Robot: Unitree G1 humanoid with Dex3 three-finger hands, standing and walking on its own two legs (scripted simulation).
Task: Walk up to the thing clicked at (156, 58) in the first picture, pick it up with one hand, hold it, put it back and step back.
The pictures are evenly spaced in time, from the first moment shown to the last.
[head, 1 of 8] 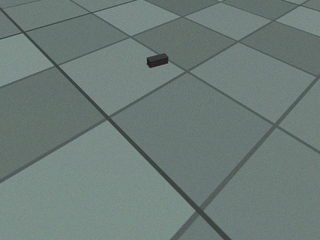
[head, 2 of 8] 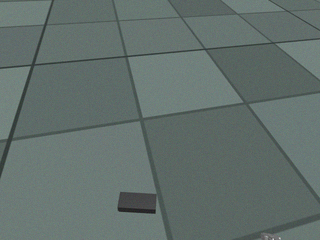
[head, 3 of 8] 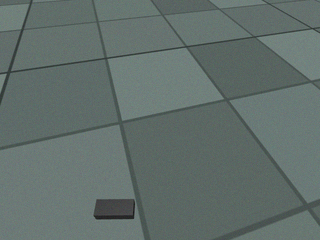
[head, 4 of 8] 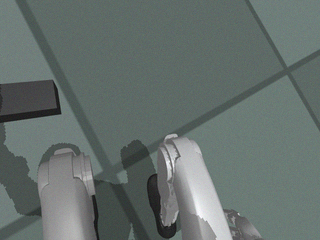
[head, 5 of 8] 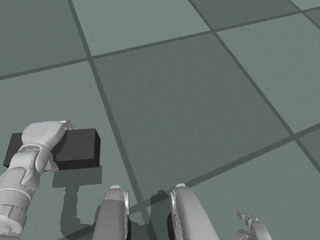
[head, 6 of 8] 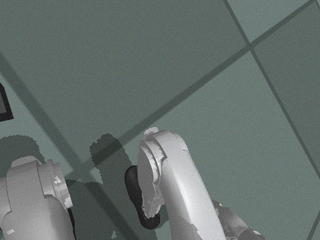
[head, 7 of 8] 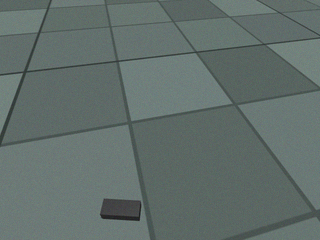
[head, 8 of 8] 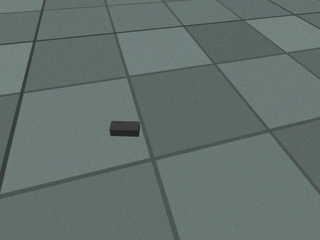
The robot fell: no
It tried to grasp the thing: yes
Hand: left
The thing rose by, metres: 0.66
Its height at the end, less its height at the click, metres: +0.00
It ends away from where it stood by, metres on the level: 0.02
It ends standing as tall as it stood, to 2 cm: yes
